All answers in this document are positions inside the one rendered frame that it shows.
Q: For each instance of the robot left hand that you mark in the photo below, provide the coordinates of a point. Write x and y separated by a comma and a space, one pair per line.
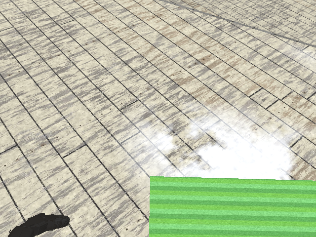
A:
39, 224

